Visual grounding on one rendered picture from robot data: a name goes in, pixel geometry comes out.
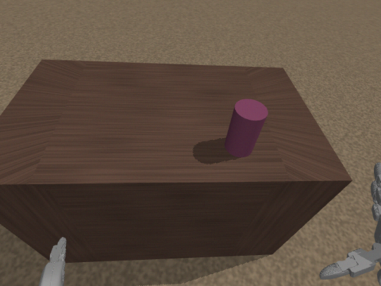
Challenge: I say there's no right robot hand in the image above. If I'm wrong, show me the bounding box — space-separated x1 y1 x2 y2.
319 163 381 279

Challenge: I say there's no can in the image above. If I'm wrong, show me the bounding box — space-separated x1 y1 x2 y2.
224 99 268 157

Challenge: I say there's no left robot hand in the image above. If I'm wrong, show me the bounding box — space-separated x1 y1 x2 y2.
39 237 67 286

